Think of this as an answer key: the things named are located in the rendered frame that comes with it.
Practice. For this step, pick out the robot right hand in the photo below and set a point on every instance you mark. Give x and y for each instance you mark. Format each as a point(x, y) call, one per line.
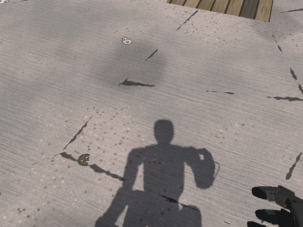
point(284, 198)

